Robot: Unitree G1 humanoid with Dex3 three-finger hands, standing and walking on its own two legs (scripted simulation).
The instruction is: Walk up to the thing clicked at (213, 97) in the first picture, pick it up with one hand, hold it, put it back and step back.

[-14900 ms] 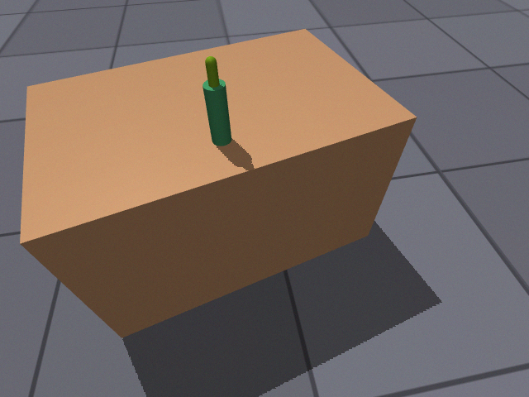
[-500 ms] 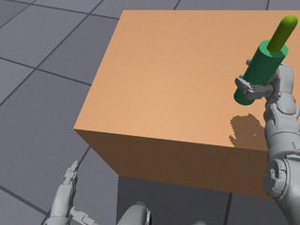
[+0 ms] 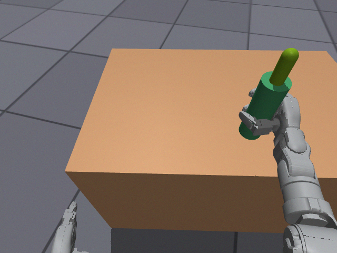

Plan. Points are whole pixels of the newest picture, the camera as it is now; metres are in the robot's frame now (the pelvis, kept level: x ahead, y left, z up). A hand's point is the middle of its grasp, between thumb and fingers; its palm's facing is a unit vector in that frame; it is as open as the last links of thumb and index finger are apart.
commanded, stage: lift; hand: right
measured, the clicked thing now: (266, 99) +0.41 -0.18 +0.17
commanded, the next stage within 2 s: hold in 0.76 s
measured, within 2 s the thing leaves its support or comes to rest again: neither
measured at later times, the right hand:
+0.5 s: hand (264, 122) +0.35 -0.16 +0.16, palm faces +0.11 +0.99 -0.03, open 8.2 cm
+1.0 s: hand (274, 122) +0.33 -0.17 +0.18, palm faces +0.11 +0.99 -0.04, open 8.2 cm
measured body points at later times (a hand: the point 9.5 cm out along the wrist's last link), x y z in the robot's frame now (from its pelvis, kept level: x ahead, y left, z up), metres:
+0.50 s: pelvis -0.01 +0.01 +0.01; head -0.02 +0.03 +0.46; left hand +0.15 +0.27 -0.05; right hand +0.34 -0.22 +0.16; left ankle +0.05 +0.14 -0.71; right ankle -0.03 -0.13 -0.71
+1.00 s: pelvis -0.01 +0.00 +0.02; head -0.02 +0.03 +0.47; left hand +0.16 +0.26 -0.06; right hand +0.32 -0.22 +0.18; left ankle +0.05 +0.14 -0.71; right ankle -0.03 -0.13 -0.71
